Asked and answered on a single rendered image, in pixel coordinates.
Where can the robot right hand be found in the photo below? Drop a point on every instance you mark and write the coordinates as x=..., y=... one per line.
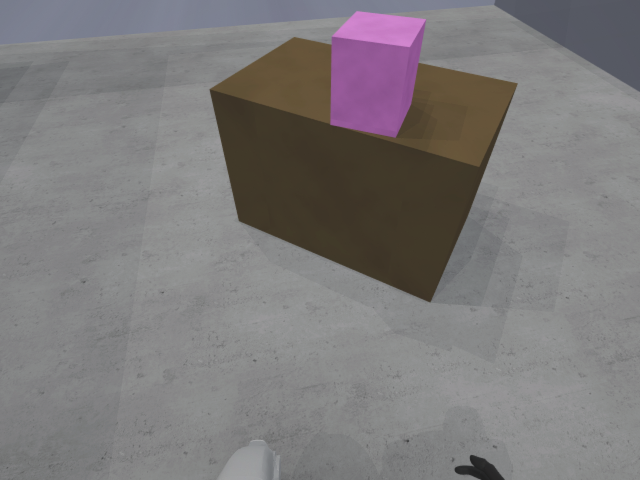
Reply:
x=483, y=470

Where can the carton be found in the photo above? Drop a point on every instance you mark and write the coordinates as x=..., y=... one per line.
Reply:
x=374, y=62

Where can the robot left shin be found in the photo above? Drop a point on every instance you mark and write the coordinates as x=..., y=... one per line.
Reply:
x=258, y=443

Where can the left robot thigh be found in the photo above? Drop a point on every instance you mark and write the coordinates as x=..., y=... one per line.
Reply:
x=252, y=463

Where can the pedestal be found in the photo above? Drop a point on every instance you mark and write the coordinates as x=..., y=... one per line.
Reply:
x=389, y=208

